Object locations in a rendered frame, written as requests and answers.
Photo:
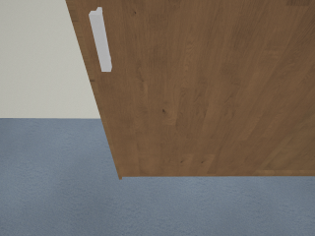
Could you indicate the handle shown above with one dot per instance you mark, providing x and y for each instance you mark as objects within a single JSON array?
[{"x": 100, "y": 39}]

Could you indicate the wardrobe door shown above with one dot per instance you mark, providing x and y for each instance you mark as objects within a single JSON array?
[
  {"x": 297, "y": 149},
  {"x": 202, "y": 87}
]

